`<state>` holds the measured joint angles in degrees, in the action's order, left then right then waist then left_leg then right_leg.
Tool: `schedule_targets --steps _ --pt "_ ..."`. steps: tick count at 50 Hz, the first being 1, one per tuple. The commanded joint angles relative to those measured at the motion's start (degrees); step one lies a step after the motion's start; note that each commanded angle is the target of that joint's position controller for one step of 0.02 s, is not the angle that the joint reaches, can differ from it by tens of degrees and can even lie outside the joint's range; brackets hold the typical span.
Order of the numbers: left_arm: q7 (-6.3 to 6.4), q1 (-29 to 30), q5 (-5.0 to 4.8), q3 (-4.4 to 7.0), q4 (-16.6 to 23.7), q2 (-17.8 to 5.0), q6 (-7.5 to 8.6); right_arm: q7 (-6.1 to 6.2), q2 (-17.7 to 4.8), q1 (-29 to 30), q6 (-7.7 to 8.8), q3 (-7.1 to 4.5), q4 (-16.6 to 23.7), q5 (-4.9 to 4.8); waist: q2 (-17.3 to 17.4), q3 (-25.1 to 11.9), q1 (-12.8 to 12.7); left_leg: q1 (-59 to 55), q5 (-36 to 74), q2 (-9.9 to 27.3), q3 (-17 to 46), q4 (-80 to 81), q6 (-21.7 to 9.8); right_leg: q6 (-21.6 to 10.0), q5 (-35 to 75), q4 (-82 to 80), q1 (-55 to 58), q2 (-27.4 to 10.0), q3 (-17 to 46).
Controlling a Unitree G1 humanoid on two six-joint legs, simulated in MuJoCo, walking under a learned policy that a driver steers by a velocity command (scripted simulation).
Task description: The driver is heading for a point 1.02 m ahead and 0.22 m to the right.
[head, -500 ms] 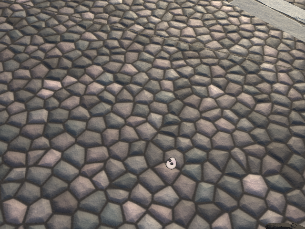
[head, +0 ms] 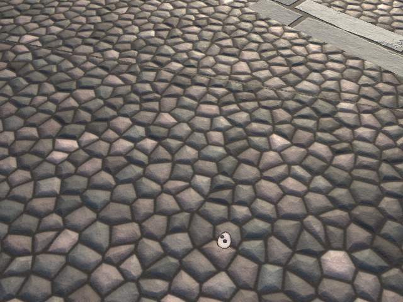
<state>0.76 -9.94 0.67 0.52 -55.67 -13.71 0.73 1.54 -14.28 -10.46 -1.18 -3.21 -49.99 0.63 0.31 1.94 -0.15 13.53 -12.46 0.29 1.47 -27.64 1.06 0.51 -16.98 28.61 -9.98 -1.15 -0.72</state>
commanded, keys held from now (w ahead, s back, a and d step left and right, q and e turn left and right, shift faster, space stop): no key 1.00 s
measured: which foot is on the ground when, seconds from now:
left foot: down 0.00-1.00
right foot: down 0.00-1.00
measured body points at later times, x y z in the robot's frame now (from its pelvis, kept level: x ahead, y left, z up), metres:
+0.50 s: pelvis +0.01 -0.01 +0.00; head +0.01 -0.01 +0.45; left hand +0.06 +0.25 -0.14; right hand +0.07 -0.27 -0.14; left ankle +0.03 +0.13 -0.74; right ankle -0.02 -0.12 -0.74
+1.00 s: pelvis +0.01 -0.01 +0.00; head +0.02 -0.01 +0.45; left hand +0.02 +0.24 -0.15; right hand +0.03 -0.26 -0.15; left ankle +0.03 +0.13 -0.74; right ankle -0.02 -0.12 -0.74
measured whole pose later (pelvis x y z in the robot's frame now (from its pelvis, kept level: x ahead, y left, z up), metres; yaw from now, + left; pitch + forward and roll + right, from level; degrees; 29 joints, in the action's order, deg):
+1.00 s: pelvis +0.01 -0.01 +0.00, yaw +0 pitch -1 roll +0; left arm 1.7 -16.2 0.2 0.0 -61.8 -11.8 0.4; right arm 2.9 -12.0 -11.6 -0.9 -1.4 -65.7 0.0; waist 0.2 1.9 0.0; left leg 12.8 -12.6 1.7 1.8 -26.4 2.1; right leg -0.5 -16.4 26.3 -8.9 0.2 -1.0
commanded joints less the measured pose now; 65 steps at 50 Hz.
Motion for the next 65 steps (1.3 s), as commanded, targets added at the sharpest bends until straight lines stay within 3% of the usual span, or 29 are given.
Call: schedule_targets --steps 1,14,28,44,65 --pt "0.28 0.0 -0.14 1.35 1.4 -7.3 0.39 0.37 -5.7 1.7 0.84 -1.23 1.3 -0.16 -0.3 -2.0 -0.6 -4.4 10.0 1.8 1.9 2.9 -1.2 -1.3 6.4 -6.9 -3.4 -2.7 2.8" --pt "0.38 -1.1 -0.32 1.03 -1.9 -6.6 -0.02 1.23 -6.1 0.5 0.62 -0.76 -6.5 -0.44 -0.6 -1.3 -0.2 -5.3 10.5 1.9 1.2 3.6 -0.8 -1.5 9.3 -7.7 -2.5 -1.5 1.9" --pt "0.83 -4.4 -0.37 0.7 -3.9 -5.8 -0.08 1.37 -5.2 0.0 0.56 0.03 -11.6 -0.55 -0.4 -0.3 0.0 -4.5 8.6 1.7 0.5 4.3 -0.6 -1.5 7.9 -8.3 -2.9 -0.9 1.6" --pt "1.08 -8.5 -0.48 0.41 -5.0 -4.2 -0.08 1.47 -4.0 -2.1 0.6 0.85 -14.3 -0.64 -0.3 0.6 0.1 -3.3 7.4 1.5 0.1 4.4 -0.6 -1.6 7.1 -8.3 -3.4 -0.5 1.4" --pt "1.29 -12.3 -0.65 0.42 -5.5 -2.5 -0.01 1.64 -2.6 -5.0 0.63 1.35 -15.1 -0.77 -0.3 1.3 0.2 -2.6 7.2 1.3 -0.2 4.1 -0.6 -1.6 7.6 -7.9 -3.7 -0.3 1.2"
